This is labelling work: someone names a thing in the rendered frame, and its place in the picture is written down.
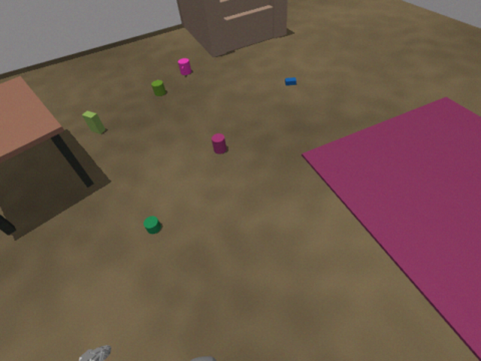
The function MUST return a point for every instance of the left robot hand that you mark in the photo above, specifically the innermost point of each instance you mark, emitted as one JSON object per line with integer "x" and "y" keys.
{"x": 99, "y": 354}

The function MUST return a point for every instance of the armchair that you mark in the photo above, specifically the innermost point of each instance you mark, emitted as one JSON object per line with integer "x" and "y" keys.
{"x": 224, "y": 25}

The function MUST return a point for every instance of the coffee table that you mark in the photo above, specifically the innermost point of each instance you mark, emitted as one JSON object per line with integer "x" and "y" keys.
{"x": 24, "y": 123}

